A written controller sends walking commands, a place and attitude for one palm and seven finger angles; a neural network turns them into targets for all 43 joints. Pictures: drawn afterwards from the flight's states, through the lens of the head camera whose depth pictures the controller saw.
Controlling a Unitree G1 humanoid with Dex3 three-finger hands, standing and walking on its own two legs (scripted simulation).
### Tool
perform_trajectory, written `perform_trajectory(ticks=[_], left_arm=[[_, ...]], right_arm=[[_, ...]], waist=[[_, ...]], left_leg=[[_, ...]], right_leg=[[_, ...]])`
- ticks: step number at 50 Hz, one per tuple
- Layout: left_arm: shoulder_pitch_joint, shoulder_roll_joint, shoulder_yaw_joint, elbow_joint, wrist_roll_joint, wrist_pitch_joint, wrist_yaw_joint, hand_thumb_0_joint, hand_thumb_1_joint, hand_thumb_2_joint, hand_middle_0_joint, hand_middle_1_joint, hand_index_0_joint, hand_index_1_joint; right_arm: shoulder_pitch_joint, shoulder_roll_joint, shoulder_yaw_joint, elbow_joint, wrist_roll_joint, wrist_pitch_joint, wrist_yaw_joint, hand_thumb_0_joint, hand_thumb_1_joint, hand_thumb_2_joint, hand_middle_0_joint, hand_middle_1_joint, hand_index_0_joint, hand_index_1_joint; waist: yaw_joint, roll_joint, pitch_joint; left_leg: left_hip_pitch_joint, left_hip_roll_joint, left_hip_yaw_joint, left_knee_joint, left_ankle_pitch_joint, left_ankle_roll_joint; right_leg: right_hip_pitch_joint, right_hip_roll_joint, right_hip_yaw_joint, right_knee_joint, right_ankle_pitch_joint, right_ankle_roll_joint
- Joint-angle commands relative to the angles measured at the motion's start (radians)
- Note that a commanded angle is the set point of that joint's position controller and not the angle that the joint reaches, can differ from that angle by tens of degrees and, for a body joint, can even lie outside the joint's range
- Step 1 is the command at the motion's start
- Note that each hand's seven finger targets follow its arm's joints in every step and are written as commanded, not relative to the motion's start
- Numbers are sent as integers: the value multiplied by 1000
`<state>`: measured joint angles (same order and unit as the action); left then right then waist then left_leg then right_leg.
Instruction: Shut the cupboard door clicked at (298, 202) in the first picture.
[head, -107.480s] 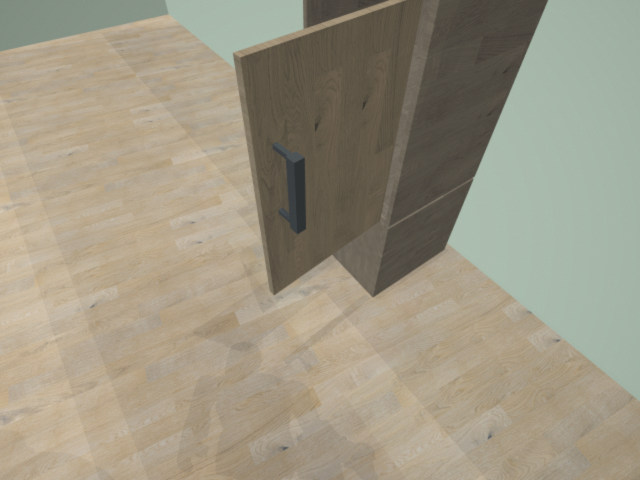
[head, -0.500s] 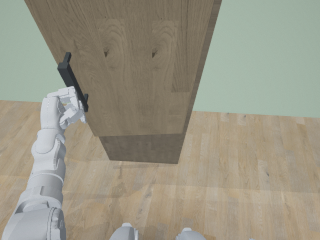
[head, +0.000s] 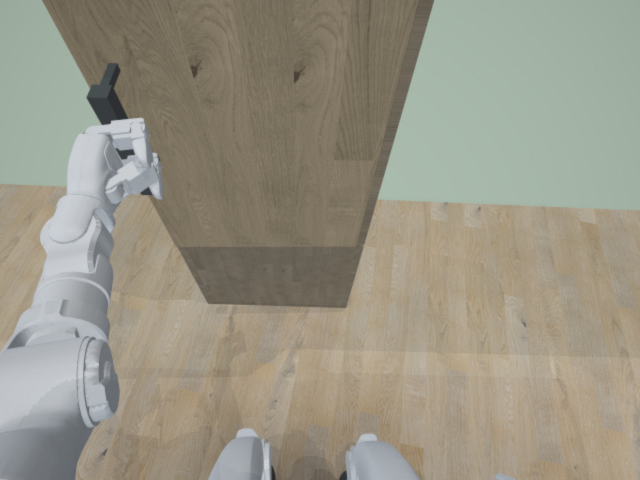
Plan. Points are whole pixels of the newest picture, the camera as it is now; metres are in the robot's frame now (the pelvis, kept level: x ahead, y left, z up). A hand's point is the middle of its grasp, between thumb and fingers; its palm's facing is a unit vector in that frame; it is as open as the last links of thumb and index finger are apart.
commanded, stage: push the door shut along its arc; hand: left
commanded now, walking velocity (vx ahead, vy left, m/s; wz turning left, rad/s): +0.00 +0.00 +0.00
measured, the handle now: (132, 135) +0.55 +0.23 +0.08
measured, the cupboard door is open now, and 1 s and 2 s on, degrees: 3 0 0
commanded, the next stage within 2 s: pull the fist back off the door in 0.64 s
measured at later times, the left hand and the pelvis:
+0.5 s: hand (149, 161) +0.49 +0.20 +0.09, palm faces -0.14 -0.99 -0.04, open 3.3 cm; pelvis -0.03 +0.01 -0.02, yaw +1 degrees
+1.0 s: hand (158, 154) +0.50 +0.19 +0.09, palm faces +0.14 -0.99 -0.01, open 3.4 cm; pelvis -0.05 +0.01 -0.03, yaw +1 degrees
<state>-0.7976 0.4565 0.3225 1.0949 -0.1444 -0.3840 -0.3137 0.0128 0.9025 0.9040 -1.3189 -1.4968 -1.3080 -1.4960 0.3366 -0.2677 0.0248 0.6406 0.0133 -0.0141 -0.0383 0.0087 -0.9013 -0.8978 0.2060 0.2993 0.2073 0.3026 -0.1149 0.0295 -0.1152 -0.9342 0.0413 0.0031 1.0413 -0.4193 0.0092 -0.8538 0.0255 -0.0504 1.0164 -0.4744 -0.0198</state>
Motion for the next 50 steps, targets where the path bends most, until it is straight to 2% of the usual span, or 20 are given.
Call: perform_trajectory(ticks=[1,7,10,12,16,21,23,26,27,31,33,34,35,37,38,40,42,45,48,50], left_arm=[[-449,212,30,-189,-26,-51,-32,0,900,900,-1300,-1500,-1300,-1500],[-558,226,7,-162,-12,-51,-54,0,900,900,-1300,-1500,-1300,-1500],[-613,219,-23,-110,2,-30,-58,0,900,900,-1300,-1500,-1300,-1500],[-668,262,2,-119,6,-34,-62,0,900,900,-1300,-1500,-1300,-1500],[-757,237,-40,-80,13,-14,-70,0,900,900,-1300,-1500,-1300,-1500],[-863,176,-109,-81,23,1,-66,0,900,900,-1300,-1500,-1300,-1500],[-894,174,-120,-82,29,5,-63,0,900,900,-1300,-1500,-1300,-1500],[-932,170,-135,-83,26,12,-61,0,900,900,-1300,-1500,-1300,-1500],[-956,168,-144,-92,27,13,-64,0,900,900,-1300,-1500,-1300,-1500],[-954,191,-132,-74,25,30,-59,0,900,900,-1300,-1500,-1300,-1500],[-963,179,-146,-67,28,37,-60,0,900,900,-1300,-1500,-1300,-1500],[-983,215,-130,-90,29,35,-62,0,900,900,-1300,-1500,-1300,-1500],[-973,183,-152,-74,32,43,-60,0,900,900,-1300,-1500,-1300,-1500],[-989,185,-149,-84,27,42,-57,0,900,900,-1300,-1500,-1300,-1500],[-964,202,34,-51,-53,66,108,0,900,900,-1300,-1500,-1300,-1500],[-921,120,-19,-57,-22,79,249,0,900,900,-1300,-1500,-1300,-1500],[-915,113,-25,-45,22,71,317,0,900,900,-1300,-1500,-1300,-1500],[-923,162,-54,-34,108,51,341,0,900,900,-1300,-1500,-1300,-1500],[-922,230,-38,-23,145,16,307,0,900,900,-1300,-1500,-1300,-1500],[-895,231,-48,-22,150,-5,274,0,900,900,-1300,-1500,-1300,-1500]], right_arm=[[133,-167,-71,-74,1,-24,-10,0,-900,-900,200,300,200,300],[156,-177,-71,-49,3,-22,-8,0,-900,-900,200,300,200,300],[166,-182,-69,-33,2,-24,-8,0,-900,-900,200,300,200,300],[180,-192,-69,-27,1,-30,-9,0,-900,-900,200,300,200,300],[193,-192,-64,-10,-1,-42,-16,0,-900,-900,200,300,200,300],[194,-198,-58,3,-1,-70,-20,0,-900,-900,200,300,200,300],[186,-201,-57,11,-5,-82,-19,0,-900,-900,200,300,200,300],[185,-209,-48,17,-1,-102,-25,0,-900,-900,200,300,200,300],[176,-211,-49,16,3,-111,-25,0,-900,-900,200,300,200,300],[178,-217,-41,22,1,-135,-30,0,-900,-900,200,300,200,300],[172,-216,-40,23,3,-146,-28,0,-900,-900,200,300,200,300],[175,-224,-41,21,4,-150,-29,0,-900,-900,200,300,200,300],[172,-219,-38,25,5,-154,-29,0,-900,-900,200,300,200,300],[177,-222,-38,24,6,-164,-31,0,-900,-900,200,300,200,300],[174,-208,-36,7,-17,-162,-35,0,-900,-900,200,300,200,300],[174,-199,-38,-2,-26,-166,-19,0,-900,-900,200,300,200,300],[192,-198,-42,1,-40,-160,-6,0,-900,-900,200,300,200,300],[214,-198,-43,4,-47,-140,11,0,-900,-900,200,300,200,300],[214,-200,-42,1,-49,-126,18,0,-900,-900,200,300,200,300],[209,-198,-42,-10,-48,-120,24,0,-900,-900,200,300,200,300]], waist=[[-36,45,-434],[-69,70,-420],[-96,91,-369],[-97,118,-420],[-140,100,-373],[-169,176,-382],[-169,211,-407],[-188,182,-391],[-188,210,-416],[-192,183,-408],[-188,214,-406],[-187,209,-431],[-191,225,-414],[-193,225,-414],[-132,206,-384],[-156,178,-387],[-170,138,-379],[-180,126,-390],[-176,117,-385],[-163,133,-378]], left_leg=[[342,-19,-52,-89,270,25],[337,-12,-64,-81,220,24],[321,-10,-73,-76,170,24],[348,-7,-84,-69,189,23],[321,-5,-98,-57,123,30],[361,1,-129,-62,42,23],[383,3,-139,-59,17,17],[352,7,-152,-67,-62,22],[360,8,-149,-66,-81,21],[329,8,-158,-74,-132,23],[334,9,-162,-80,-164,18],[334,12,-164,-77,-167,19],[336,11,-163,-80,-176,17],[339,15,-171,-87,-188,17],[269,12,-194,-120,-257,7],[272,13,-197,-139,-292,4],[259,7,-193,-137,-277,5],[237,-5,-160,-116,-222,13],[213,-10,-137,-99,-196,19],[203,-14,-126,-100,-186,19]], right_leg=[[103,12,46,-126,326,-1],[25,16,43,-126,253,1],[-36,17,38,-135,193,-1],[-51,17,37,-123,191,-4],[-124,18,27,-124,133,-4],[-230,14,14,-105,78,-10],[-256,12,13,-101,63,-11],[-275,11,9,-97,24,-10],[-288,9,15,-97,15,-6],[-286,10,7,-92,-14,-9],[-304,10,8,-90,-28,-11],[-306,7,12,-85,-27,-9],[-319,9,10,-86,-31,-11],[-330,6,9,-82,-33,-8],[-311,0,2,-84,-49,-5],[-299,-1,-5,-83,-55,8],[-281,-1,-7,-90,-45,12],[-238,-1,5,-106,-37,9],[-199,2,20,-121,-47,5],[-176,3,26,-126,-55,0]])
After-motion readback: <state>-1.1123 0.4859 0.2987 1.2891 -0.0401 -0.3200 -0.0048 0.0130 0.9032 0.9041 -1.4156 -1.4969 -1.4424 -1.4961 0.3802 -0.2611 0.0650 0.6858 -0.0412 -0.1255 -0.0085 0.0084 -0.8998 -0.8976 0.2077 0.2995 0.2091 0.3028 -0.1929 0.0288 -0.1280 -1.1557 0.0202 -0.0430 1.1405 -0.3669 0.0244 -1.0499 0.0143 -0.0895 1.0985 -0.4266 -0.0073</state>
